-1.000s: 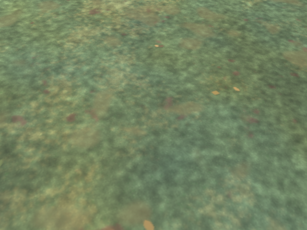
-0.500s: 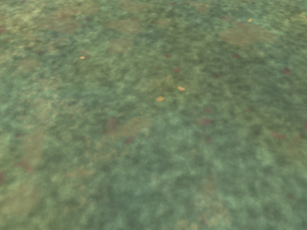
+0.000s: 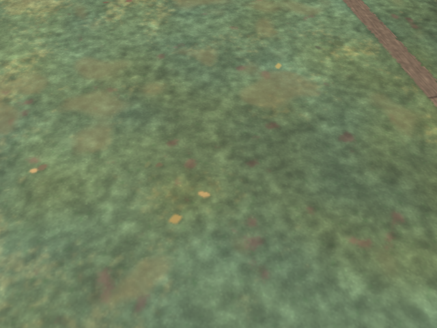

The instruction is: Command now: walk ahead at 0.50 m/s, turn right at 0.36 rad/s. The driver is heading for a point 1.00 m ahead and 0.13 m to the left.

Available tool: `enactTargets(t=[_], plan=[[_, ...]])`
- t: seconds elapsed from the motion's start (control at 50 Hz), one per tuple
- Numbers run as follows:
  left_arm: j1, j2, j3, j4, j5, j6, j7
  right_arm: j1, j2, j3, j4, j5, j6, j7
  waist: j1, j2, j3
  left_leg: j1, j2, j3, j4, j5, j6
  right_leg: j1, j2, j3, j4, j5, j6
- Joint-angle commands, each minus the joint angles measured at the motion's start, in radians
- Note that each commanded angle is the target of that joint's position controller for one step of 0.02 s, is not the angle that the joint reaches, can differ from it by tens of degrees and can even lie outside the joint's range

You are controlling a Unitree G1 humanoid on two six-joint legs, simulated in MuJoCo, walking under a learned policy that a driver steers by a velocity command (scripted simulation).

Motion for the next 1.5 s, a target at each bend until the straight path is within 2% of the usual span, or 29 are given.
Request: enactTargets(t=[0.02,0.08,0.18,0.3,0.36,0.38,0.4,0.42,0.44,0.46,0.52,0.64,0.82,0.88,0.92,0.94,0.96,0.98,1.0,1.02,1.06,1.22,1.3,1.36,1.4,1.42,1.44,1.46,1.5], plan=[[-0.088,0.095,0.014,-0.112,0.014,-0.028,-0.003,0.145,-0.119,-0.037,-0.005,-0.006,0.014,-0.002,-0.088,0.116,-0.017,0.405,0.31,-0.453,-0.287,-0.218,0.192,-0.47,-0.115,-0.001,0.179,0.11,0.007],[-0.072,0.047,0.009,-0.118,0.006,-0.022,-0.012,0.119,-0.084,-0.025,0.017,0.001,0.01,0.001,-0.032,0.162,0.002,0.266,0.246,-0.298,-0.343,-0.038,0.194,-0.354,-0.159,-0.035,0.035,0.141,0.011],[-0.198,-0.004,-0.021,-0.149,0.017,-0.031,-0.023,0.148,-0.165,-0.05,0.042,0.018,0.015,-0.006,-0.061,0.121,-0.002,0.229,0.238,-0.157,-0.389,0.099,0.208,-0.274,-0.176,-0.099,-0.304,0.327,0.029],[-0.326,0.03,-0.016,-0.177,0.001,-0.038,-0.036,0.224,-0.196,-0.057,0.091,0.038,0.036,-0.002,-0.101,0.128,0.028,0.296,0.275,-0.131,-0.349,0.067,0.177,-0.18,-0.139,-0.13,-0.524,0.377,0.014],[-0.206,0.07,0.009,-0.138,0.01,-0.04,-0.032,0.216,-0.192,-0.053,0.108,0.041,0.048,-0.004,-0.019,0.117,-0.025,0.287,0.248,-0.084,-0.193,0.253,0.132,0.053,-0.089,-0.178,-0.62,0.351,-0.033],[-0.06,0.121,0.035,-0.098,0.015,-0.039,-0.022,0.214,-0.153,-0.039,0.108,0.033,0.046,-0.004,0.047,0.079,-0.112,0.219,0.19,-0.02,0.008,0.315,0.096,0.262,-0.121,-0.136,-0.623,0.348,-0.068],[0.095,0.213,0.056,-0.078,0.031,-0.033,-0.011,0.219,-0.077,-0.012,0.073,0.004,0.037,-0.006,0.088,-0.106,-0.244,-0.039,0.1,0.064,0.379,0.055,0.032,0.548,-0.357,0.18,-0.649,0.313,-0.16],[0.13,0.241,0.057,-0.067,0.025,-0.031,-0.022,0.271,-0.049,0.0,0.057,0.014,0.016,-0.007,0.066,-0.302,-0.305,-0.319,-0.002,-0.002,0.612,-0.412,0.011,0.687,-0.478,0.558,-0.789,0.137,-0.275],[0.096,0.163,0.036,-0.068,0.014,-0.034,-0.027,0.213,-0.143,-0.025,0.059,0.033,0.005,-0.002,0.079,-0.171,-0.211,-0.433,0.06,-0.062,0.723,-0.375,0.02,0.62,-0.452,0.522,-0.815,0.025,-0.254],[0.037,0.128,0.022,-0.075,0.011,-0.037,-0.03,0.154,-0.158,-0.029,0.044,0.04,0.002,0.001,0.061,-0.123,-0.116,-0.453,0.102,-0.045,0.716,-0.274,0.035,0.509,-0.414,0.389,-0.826,0.055,-0.22],[-0.1,0.065,0.003,-0.083,0.032,-0.042,-0.039,0.144,-0.119,-0.031,0.053,0.018,0.024,-0.003,-0.028,-0.072,-0.019,-0.307,0.173,-0.046,0.588,-0.096,0.019,0.24,-0.314,0.186,-0.909,0.28,-0.19],[-0.042,0.1,0.017,-0.017,0.021,-0.058,-0.02,0.026,-0.068,-0.017,0.017,0.006,0.046,-0.006,-0.025,-0.019,0.015,-0.31,0.164,-0.034,0.306,0.146,-0.021,0.206,-0.282,0.014,-0.963,0.513,-0.187],[0.06,0.129,0.029,0.086,0.016,-0.04,-0.005,-0.186,-0.06,-0.001,-0.066,0.034,0.044,0.044,0.049,-0.014,0.083,-0.308,0.104,-0.01,0.024,0.2,0.047,0.419,-0.347,-0.13,-0.924,0.538,-0.124],[0.025,0.157,0.037,0.087,0.014,-0.024,0.004,-0.126,-0.093,-0.017,-0.071,0.025,0.046,0.054,0.002,-0.049,0.02,-0.157,0.037,0.066,0.015,0.061,0.095,0.467,-0.346,-0.186,-0.775,0.94,-0.085],[0.01,0.154,0.032,0.074,0.019,-0.009,0.019,0.135,-0.175,-0.065,-0.006,0.025,0.051,0.044,-0.126,-0.027,-0.129,0.233,-0.024,0.081,-0.024,0.092,0.15,0.346,-0.28,-0.262,-0.419,1.099,-0.028],[0.062,0.097,0.01,0.037,0.038,-0.023,0.02,0.278,-0.279,-0.096,0.01,0.018,0.058,0.029,-0.141,0.136,-0.257,0.623,0.197,-0.281,-0.007,0.09,0.271,-0.02,-0.193,-0.286,-0.041,0.748,0.028],[0.097,0.016,-0.023,0.03,0.047,-0.057,0.002,0.274,-0.277,-0.088,0.006,0.041,0.056,0.031,-0.1,0.298,-0.364,0.832,0.368,-0.769,-0.194,-0.069,0.411,-0.332,-0.008,-0.151,0.237,-0.058,0.07],[0.013,0.109,0.001,0.014,0.012,-0.091,-0.016,0.28,-0.209,-0.067,0.005,0.033,0.058,0.028,-0.143,0.212,-0.329,0.816,0.343,-0.728,-0.24,-0.163,0.363,-0.443,-0.073,-0.017,0.298,-0.043,0.043],[-0.08,0.121,0.001,-0.019,-0.013,-0.108,-0.021,0.23,-0.18,-0.061,-0.007,0.025,0.057,0.023,-0.138,0.156,-0.2,0.684,0.306,-0.585,-0.246,-0.115,0.325,-0.476,-0.114,-0.038,0.27,0.028,0.024],[-0.115,0.11,-0.001,-0.027,0.002,-0.114,-0.015,0.168,-0.164,-0.055,-0.018,0.019,0.055,0.022,-0.096,0.053,-0.109,0.518,0.267,-0.484,-0.267,-0.024,0.302,-0.441,-0.154,-0.045,0.173,0.097,0.021],[-0.105,0.113,0.013,-0.029,0.032,-0.093,-0.004,0.091,-0.125,-0.042,-0.049,0.005,0.053,0.016,-0.028,0.065,-0.056,0.318,0.214,-0.393,-0.311,0.117,0.288,-0.311,-0.195,-0.041,0.048,0.15,0.035],[-0.3,0.034,-0.009,-0.097,0.037,-0.068,-0.005,0.175,-0.174,-0.064,-0.038,0.029,0.059,-0.02,-0.074,0.099,0.008,0.121,0.102,-0.234,-0.333,0.127,0.226,-0.193,-0.122,-0.083,-0.457,0.531,0.105],[-0.383,0.062,-0.003,-0.129,0.018,-0.08,-0.022,0.24,-0.169,-0.065,-0.018,0.037,0.073,-0.025,-0.103,0.114,0.008,0.2,0.133,-0.324,-0.262,0.043,0.21,-0.153,-0.091,-0.055,-0.581,0.54,0.097],[-0.355,0.098,0.012,-0.129,0.013,-0.096,-0.031,0.241,-0.169,-0.069,-0.024,0.032,0.083,-0.03,-0.072,0.147,-0.004,0.277,0.159,-0.412,-0.164,0.052,0.191,-0.088,-0.082,-0.045,-0.634,0.413,0.063],[-0.19,0.139,0.035,-0.091,0.025,-0.106,-0.022,0.22,-0.119,-0.052,-0.041,0.026,0.083,-0.027,0.016,0.141,-0.096,0.225,0.092,-0.377,0.011,0.106,0.143,0.18,-0.123,-0.04,-0.675,0.398,0.002],[-0.034,0.197,0.05,-0.075,0.037,-0.106,-0.013,0.228,-0.058,-0.03,-0.06,0.01,0.078,-0.024,0.075,0.019,-0.231,0.087,0.02,-0.275,0.295,-0.052,0.102,0.444,-0.301,0.128,-0.659,0.352,-0.061],[0.04,0.256,0.065,-0.036,0.041,-0.089,-0.019,0.36,-0.032,-0.019,-0.089,0.045,0.069,-0.024,0.012,-0.334,-0.325,-0.261,-0.088,-0.156,0.584,-0.442,0.044,0.71,-0.498,0.583,-0.752,0.112,-0.214],[0.009,0.159,0.045,-0.057,0.019,-0.084,-0.023,0.341,-0.14,-0.038,-0.062,0.05,0.07,-0.028,0.036,-0.206,-0.241,-0.376,0.0,-0.177,0.709,-0.406,0.03,0.663,-0.494,0.615,-0.791,-0.074,-0.19],[-0.078,0.095,0.022,-0.07,0.028,-0.071,-0.018,0.192,-0.169,-0.051,-0.084,0.032,0.082,-0.028,0.042,-0.039,-0.061,-0.366,0.061,-0.127,0.728,-0.236,0.015,0.433,-0.41,0.34,-0.821,0.099,-0.127]])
